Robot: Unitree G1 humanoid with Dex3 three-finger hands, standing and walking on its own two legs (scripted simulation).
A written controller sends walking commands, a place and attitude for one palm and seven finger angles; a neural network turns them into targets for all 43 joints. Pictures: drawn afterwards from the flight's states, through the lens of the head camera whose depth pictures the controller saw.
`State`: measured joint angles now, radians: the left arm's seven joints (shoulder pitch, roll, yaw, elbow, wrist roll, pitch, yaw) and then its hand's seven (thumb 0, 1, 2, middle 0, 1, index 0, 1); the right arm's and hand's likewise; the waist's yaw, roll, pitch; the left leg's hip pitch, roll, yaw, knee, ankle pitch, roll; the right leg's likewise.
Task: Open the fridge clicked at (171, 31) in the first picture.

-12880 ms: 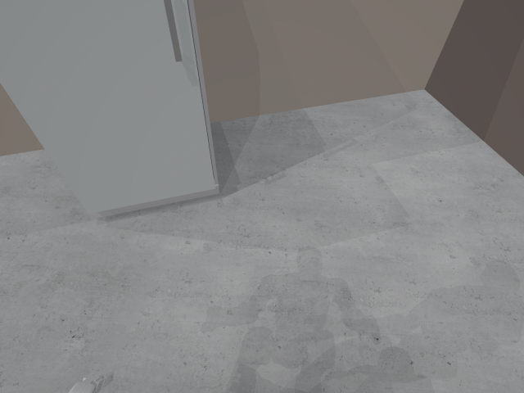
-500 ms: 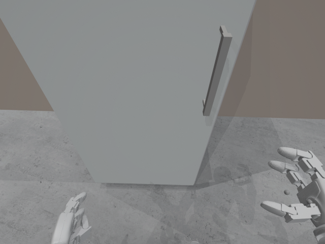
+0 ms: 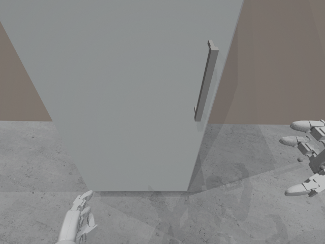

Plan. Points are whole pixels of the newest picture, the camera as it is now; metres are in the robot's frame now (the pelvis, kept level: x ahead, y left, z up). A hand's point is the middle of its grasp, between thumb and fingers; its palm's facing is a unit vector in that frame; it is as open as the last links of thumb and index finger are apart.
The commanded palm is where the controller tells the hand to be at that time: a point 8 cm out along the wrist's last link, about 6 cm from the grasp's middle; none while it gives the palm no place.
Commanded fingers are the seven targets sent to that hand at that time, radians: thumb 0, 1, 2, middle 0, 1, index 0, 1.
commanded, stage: raise the hand to about handle height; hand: right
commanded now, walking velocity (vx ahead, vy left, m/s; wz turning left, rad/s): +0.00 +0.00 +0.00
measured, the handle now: (203, 85) +0.53 -0.11 +0.13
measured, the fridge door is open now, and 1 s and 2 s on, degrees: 0 0 0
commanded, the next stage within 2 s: move the hooked fingers beside the handle in 0.58 s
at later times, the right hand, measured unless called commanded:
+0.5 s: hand (292, 144) +0.29 -0.26 +0.16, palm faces +0.04 +1.00 -0.07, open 14.0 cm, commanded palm +0.26 -0.31 +0.16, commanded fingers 0.00 0.50 -0.30 0.30 1.20 0.30 1.20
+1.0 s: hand (277, 131) +0.33 -0.25 +0.15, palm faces +0.01 +1.00 -0.03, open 14.0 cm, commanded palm +0.31 -0.29 +0.16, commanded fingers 0.00 0.50 -0.30 0.30 1.20 0.30 1.20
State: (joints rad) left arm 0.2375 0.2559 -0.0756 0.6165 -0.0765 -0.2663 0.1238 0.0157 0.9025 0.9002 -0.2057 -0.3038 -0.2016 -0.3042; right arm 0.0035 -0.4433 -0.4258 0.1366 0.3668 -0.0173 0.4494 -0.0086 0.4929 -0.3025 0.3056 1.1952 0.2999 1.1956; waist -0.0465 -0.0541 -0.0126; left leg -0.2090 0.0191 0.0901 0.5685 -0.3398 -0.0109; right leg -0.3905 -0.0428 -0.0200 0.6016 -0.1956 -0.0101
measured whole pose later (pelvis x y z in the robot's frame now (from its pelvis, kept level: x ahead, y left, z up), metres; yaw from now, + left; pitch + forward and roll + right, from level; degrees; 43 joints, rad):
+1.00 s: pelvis +0.02 +0.01 +0.00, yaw +1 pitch +0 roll +1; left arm 0.23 0.27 -0.06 0.62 -0.09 -0.21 0.13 0.02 0.90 0.90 -0.20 -0.30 -0.20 -0.30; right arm -0.22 -0.45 -0.41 0.35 0.33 0.03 0.45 -0.01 0.50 -0.30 0.31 1.20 0.30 1.20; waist -0.03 -0.05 -0.02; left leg -0.20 0.01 0.08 0.54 -0.35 0.01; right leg -0.37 -0.05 -0.02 0.56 -0.20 0.01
